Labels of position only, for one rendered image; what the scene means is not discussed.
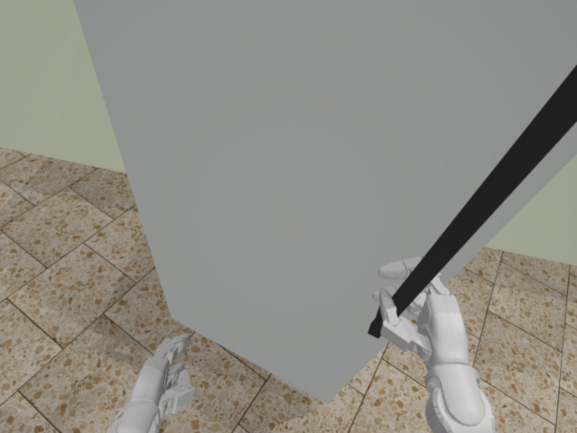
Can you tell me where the right robot forearm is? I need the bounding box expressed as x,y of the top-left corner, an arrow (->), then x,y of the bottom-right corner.
425,362 -> 496,433

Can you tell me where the handle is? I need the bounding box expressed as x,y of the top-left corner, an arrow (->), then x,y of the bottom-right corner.
368,65 -> 577,339

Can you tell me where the left robot forearm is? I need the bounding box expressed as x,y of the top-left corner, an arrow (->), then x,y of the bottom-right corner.
106,401 -> 160,433

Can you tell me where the robot right hand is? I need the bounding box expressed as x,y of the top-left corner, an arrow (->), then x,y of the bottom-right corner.
372,254 -> 469,371

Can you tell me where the fridge door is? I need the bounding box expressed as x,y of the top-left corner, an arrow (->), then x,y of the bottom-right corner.
73,0 -> 577,404

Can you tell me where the robot left hand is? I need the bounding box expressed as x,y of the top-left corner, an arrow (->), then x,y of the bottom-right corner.
128,333 -> 196,419

